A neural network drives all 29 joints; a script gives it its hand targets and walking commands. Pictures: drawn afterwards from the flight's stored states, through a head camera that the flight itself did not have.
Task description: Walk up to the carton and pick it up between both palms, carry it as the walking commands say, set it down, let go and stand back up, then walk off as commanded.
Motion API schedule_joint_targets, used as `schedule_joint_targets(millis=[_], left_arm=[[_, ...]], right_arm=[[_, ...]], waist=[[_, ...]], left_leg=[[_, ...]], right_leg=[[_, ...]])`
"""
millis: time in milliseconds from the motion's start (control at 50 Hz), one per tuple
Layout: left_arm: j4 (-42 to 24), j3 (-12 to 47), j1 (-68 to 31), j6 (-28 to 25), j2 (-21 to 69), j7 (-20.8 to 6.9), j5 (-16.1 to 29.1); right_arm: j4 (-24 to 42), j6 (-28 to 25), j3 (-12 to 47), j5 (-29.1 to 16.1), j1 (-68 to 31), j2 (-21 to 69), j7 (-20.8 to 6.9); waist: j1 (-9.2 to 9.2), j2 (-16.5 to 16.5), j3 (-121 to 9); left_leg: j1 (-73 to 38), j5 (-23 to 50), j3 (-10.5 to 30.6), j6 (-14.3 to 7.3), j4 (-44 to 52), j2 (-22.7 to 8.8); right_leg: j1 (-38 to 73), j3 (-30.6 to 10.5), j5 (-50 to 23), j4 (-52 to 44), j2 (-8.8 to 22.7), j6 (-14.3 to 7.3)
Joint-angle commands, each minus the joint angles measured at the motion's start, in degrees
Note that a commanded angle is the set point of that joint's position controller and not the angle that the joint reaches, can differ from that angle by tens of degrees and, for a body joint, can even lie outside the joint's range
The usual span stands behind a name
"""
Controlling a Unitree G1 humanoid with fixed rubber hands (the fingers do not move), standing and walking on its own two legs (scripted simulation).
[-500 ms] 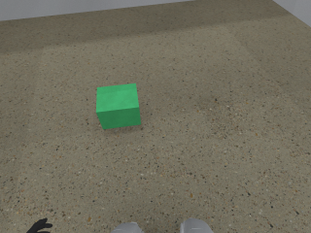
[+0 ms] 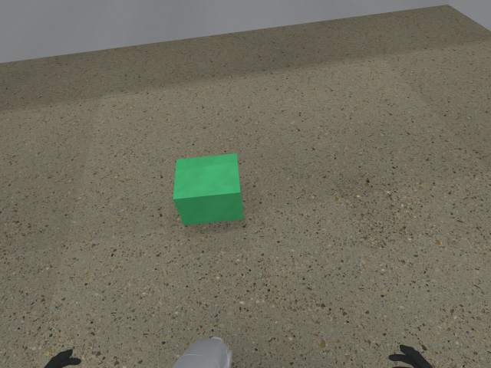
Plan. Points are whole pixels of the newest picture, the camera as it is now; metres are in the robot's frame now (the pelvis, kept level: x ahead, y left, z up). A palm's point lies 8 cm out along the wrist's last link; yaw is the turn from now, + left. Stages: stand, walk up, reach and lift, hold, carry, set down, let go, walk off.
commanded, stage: walk up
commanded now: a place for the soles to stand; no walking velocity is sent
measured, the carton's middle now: (210, 189) +0.95 +0.27 -0.65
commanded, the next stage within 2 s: none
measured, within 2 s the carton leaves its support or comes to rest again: neither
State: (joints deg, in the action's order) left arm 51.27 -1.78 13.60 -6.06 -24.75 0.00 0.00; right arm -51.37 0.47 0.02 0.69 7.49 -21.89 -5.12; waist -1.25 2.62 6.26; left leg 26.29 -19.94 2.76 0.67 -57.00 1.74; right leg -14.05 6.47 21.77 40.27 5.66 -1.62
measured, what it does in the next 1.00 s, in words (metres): walks ahead: left foot, then right foot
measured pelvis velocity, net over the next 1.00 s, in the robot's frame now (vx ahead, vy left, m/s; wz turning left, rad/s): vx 0.16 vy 0.04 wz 0.08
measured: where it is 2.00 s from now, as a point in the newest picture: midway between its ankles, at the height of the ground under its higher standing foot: (226, 329)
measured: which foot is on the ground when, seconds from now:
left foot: up 0.00-0.12, down 0.14-0.60, up 0.62-1.00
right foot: down 0.00-0.14, up 0.16-0.56, down 0.58-1.00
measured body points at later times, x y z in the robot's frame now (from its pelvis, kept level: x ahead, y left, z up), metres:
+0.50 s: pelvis +0.09 +0.06 +0.00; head +0.12 +0.04 +0.44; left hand +0.16 +0.40 -0.09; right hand +0.12 -0.24 -0.14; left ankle +0.09 +0.16 -0.72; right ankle +0.15 -0.05 -0.70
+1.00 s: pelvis +0.16 +0.04 +0.01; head +0.18 -0.01 +0.45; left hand +0.21 +0.38 -0.06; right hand +0.30 -0.24 -0.14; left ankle +0.19 +0.20 -0.66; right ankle +0.19 -0.05 -0.72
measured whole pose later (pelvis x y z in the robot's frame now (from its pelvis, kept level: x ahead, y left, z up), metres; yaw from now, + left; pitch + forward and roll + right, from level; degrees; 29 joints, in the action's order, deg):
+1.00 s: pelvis +0.16 +0.04 +0.01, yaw +5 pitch -6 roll +4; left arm 50.5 -1.8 14.2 -5.7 -24.4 0.0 0.0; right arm -51.3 0.8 0.0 0.7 9.4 -22.8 -4.6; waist -1.5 2.5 7.1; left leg 24.7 -18.1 2.8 0.6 -57.9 3.5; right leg -12.8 6.2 20.5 38.8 5.8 -2.3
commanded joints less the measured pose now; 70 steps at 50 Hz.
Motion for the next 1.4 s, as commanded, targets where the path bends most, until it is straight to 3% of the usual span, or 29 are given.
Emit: schedule_joint_targets(millis=[0,20,40,60,80,120,140,200,400,460,500,520,540,560,620,720,780,800,860,980,1080,1100,1120,1140,1160,1180,1220,1320,1380], left_arm=[[-4.55,-6.96,-1.85,-1.38,-19.9,0.73,-0.64],[-5.04,-7.22,-5.1,-0.8,-20.45,0.45,-1.54],[-5.66,-6.22,-4.56,-0.05,-16.82,0.41,-1.64],[-5.53,-4.51,-3.51,0.46,-11.6,0.64,-1.32],[-7.96,-3.48,-2.17,0.23,-7.43,0.78,-1.05],[-4.74,-4.91,1.64,1.14,-13.98,0.59,-1.26],[-4.81,-4.6,-1.93,1.24,-15.46,0.4,-1.14],[-5.34,-4.84,-3.04,1.32,-14.44,-0.19,-0.31],[-6.68,-4.94,-6.16,1.33,-13.01,0.04,-0.48],[-5.97,-5.03,-2.77,0.72,-14.11,0.16,-0.42],[-3.66,-5.45,5.49,-0.55,-12.81,0.74,-0.4],[-3.04,-6.58,13.13,-1.31,-16.5,1.45,-1.84],[-1.42,-8.1,15.9,-1.4,-21.9,2.05,-1.7],[-3.33,-7.72,9.95,-0.79,-22.55,1.65,-1.12],[-4.34,-5.81,5.97,-1.05,-17.89,1.87,-0.17],[-2.64,-5.77,8.23,-1.69,-16.68,2.19,-0.01],[-4.12,-5.68,6.78,-1.42,-17.4,1.87,0.44],[-4.0,-5.96,6.32,-1.54,-17.17,2.03,-0.08],[-3.8,-6.17,6.06,-1.6,-17.44,2.19,0.1],[-4.03,-6.91,8.07,-1.05,-19.3,1.46,0.24],[-5.08,-7.29,-0.28,-0.31,-18.93,0.71,-0.7],[-5.82,-6.75,-2.51,0.14,-18.47,0.61,-0.63],[-5.73,-5.26,0.0,0.66,-14.86,0.67,-0.88],[-7.46,-3.67,1.28,0.55,-9.47,0.55,-0.84],[-8.2,-3.61,1.46,1.21,-9.35,1.14,-0.24],[-7.37,-4.38,1.58,1.82,-13.28,1.02,-0.66],[-5.81,-3.9,0.11,2.6,-14.51,0.3,-1.16],[-5.88,-5.21,0.89,3.38,-14.34,-0.66,-0.94],[-5.81,-4.83,-1.99,2.93,-13.57,-0.4,-1.04]], right_arm=[[4.52,-1.32,-7.14,0.04,0.81,-12.83,-0.43],[2.95,-1.57,-7.42,0.1,5.85,-13.02,-0.27],[0.02,-2.08,-7.86,0.17,14.24,-14.06,0.52],[-0.65,-2.44,-8.86,0.89,20.11,-17.39,2.29],[0.87,-3.13,-8.52,1.26,17.4,-20.18,2.75],[4.55,-3.36,-8.02,0.46,6.62,-19.73,2.62],[4.74,-3.33,-8.7,-0.04,5.26,-19.46,3.04],[3.97,-3.29,-8.09,-0.36,9.52,-17.04,3.42],[4.99,-2.81,-7.73,0.51,13.97,-17.84,3.59],[5.68,-2.63,-7.46,-0.06,12.91,-17.64,3.12],[7.09,-2.15,-7.04,-0.46,7.76,-15.07,2.47],[7.84,-2.55,-5.43,-1.03,5.69,-10.69,2.49],[8.24,-2.8,-4.93,-0.6,8.82,-7.73,2.55],[7.55,-2.49,-5.78,0.02,9.03,-12.82,3.24],[5.77,-1.38,-6.45,-0.34,9.37,-14.4,1.7],[5.23,-0.2,-6.26,-0.43,8.56,-13.5,1.17],[5.27,0.25,-7.3,-0.25,5.2,-14.72,1.06],[4.91,0.12,-6.8,0.67,2.77,-14.03,0.85],[5.22,0.54,-7.27,0.48,3.06,-14.72,0.39],[6.97,-0.57,-7.44,0.59,-3.32,-13.79,-0.47],[5.52,-1.86,-6.96,0.31,4.5,-12.78,0.25],[4.57,-2.35,-7.2,0.35,9.59,-11.79,0.98],[0.98,-3.07,-8.16,0.59,18.21,-13.98,1.9],[1.17,-3.23,-8.8,0.79,19.52,-19.3,3.35],[3.51,-3.59,-7.94,0.78,15.64,-20.2,3.42],[6.23,-3.41,-7.81,-0.03,10.02,-18.73,3.58],[5.2,-3.51,-8.4,-0.65,7.86,-19.44,4.1],[5.4,-2.89,-7.93,0.16,11.58,-18.14,3.88],[5.18,-2.75,-7.78,0.73,11.53,-17.78,3.64]], waist=[[2.1,-10.52,-3.98],[6.06,-9.82,-7.85],[8.78,-0.55,-13.0],[13.51,14.79,-9.46],[10.64,24.52,-5.51],[2.5,10.28,-2.37],[3.54,5.19,-1.38],[4.49,5.12,-3.98],[5.58,2.98,-1.56],[4.34,2.74,-3.26],[-1.94,0.6,-6.15],[-6.03,-8.11,-11.99],[-5.91,-18.13,-14.67],[-2.86,-11.19,-11.88],[0.27,-3.95,-6.2],[-0.85,-10.25,-4.95],[-0.95,-8.98,-4.81],[-0.98,-8.18,-3.12],[-1.47,-7.62,-1.83],[-2.76,-6.93,-1.12],[1.38,-11.77,-5.66],[5.84,-9.97,-9.11],[9.99,3.81,-13.9],[9.52,19.23,-10.51],[6.87,20.12,-7.42],[4.11,7.66,-4.36],[3.41,2.71,-1.25],[5.28,9.23,-4.81],[5.65,3.59,-4.58]], left_leg=[[-1.03,0.07,-2.38,-1.27,15.17,-8.08],[-12.93,-0.88,-4.13,-2.5,19.98,-7.22],[-24.58,-7.24,-1.39,-3.62,24.19,-3.17],[-30.65,-10.46,12.55,-5.62,33.33,-6.31],[-26.38,-7.5,30.98,-8.37,42.31,-12.07],[-17.57,-8.28,34.96,-9.21,42.62,-13.37],[-17.18,-3.53,33.92,-9.72,42.11,-12.46],[-22.4,13.22,28.79,-8.0,37.38,-9.7],[-19.45,8.02,29.84,-10.76,41.26,-12.56],[-19.01,13.35,26.64,-11.92,35.06,-12.39],[-5.9,15.63,19.72,-9.52,26.52,-8.86],[3.77,13.65,12.43,-6.07,11.17,-1.83],[16.74,-6.94,2.83,-2.48,-5.65,6.09],[18.95,-10.59,3.71,-2.12,-11.36,1.76],[12.76,-0.07,5.68,-2.44,-8.22,-3.33],[12.38,5.65,4.79,-0.89,-5.01,-1.55],[10.28,5.5,4.51,-0.02,-4.34,-3.01],[12.56,6.83,4.35,-0.02,-3.59,-3.58],[12.82,8.15,4.09,0.32,-1.71,-3.23],[11.04,5.65,2.05,0.57,5.58,-6.0],[-3.23,-1.4,-3.76,-1.62,18.77,-5.76],[-11.43,1.97,-4.7,-2.36,26.49,-4.2],[-26.87,-1.47,1.7,-4.39,31.31,-2.37],[-30.43,9.46,18.97,-6.47,34.28,-9.9],[-25.78,11.46,35.04,-6.09,40.89,-13.56],[-23.51,11.25,30.49,-6.68,37.5,-13.76],[-16.59,5.78,28.59,-6.39,40.28,-12.55],[-18.29,-15.4,27.79,-9.68,41.7,-10.49],[-18.97,-15.77,31.02,-12.45,41.97,-11.8]], right_leg=[[4.15,-8.81,-1.73,-19.51,18.23,-7.47],[-1.97,-5.63,-0.86,-13.96,15.61,-6.58],[-6.35,-1.9,-4.57,2.06,10.56,-4.75],[-21.29,0.13,-4.4,24.51,2.66,-2.12],[-31.39,-3.22,11.27,32.59,-4.34,-0.21],[-27.82,-8.46,4.93,26.87,-2.46,-0.29],[-26.94,-7.8,2.67,25.04,-1.16,0.21],[-23.44,-6.13,4.46,17.83,-2.49,1.52],[-18.99,-5.06,1.01,7.9,-2.76,1.12],[-13.57,-5.44,2.07,0.21,-3.24,-0.16],[7.35,-5.14,-4.5,-13.03,-4.66,-1.74],[19.81,-18.57,0.8,-20.79,4.34,-5.04],[28.1,-36.85,4.5,-26.69,21.22,-9.0],[22.1,-39.64,13.25,-25.95,24.99,-11.33],[13.51,-22.93,2.89,-23.64,17.56,-6.32],[15.12,-15.28,-19.53,-21.82,13.08,0.02],[12.11,-16.19,-0.6,-26.26,14.47,-3.64],[12.25,-16.39,-1.75,-25.51,15.22,-5.97],[12.84,-15.55,0.39,-26.42,14.27,-1.56],[10.13,-14.43,5.51,-25.03,17.61,-8.72],[8.7,-6.8,-17.96,-12.57,15.89,-7.48],[6.74,-3.02,-24.16,-4.28,13.83,-4.87],[-2.52,-2.23,-25.86,15.4,9.66,-2.91],[-19.18,-1.79,3.04,27.56,0.37,-0.16],[-26.14,-8.58,11.95,29.91,-4.27,0.32],[-26.33,-9.96,6.47,26.55,-1.69,-0.88],[-23.35,-8.65,1.35,25.55,-0.2,-0.04],[-21.55,-5.84,2.99,18.09,-0.82,0.64],[-22.07,-6.42,3.11,12.58,-0.95,1.59]])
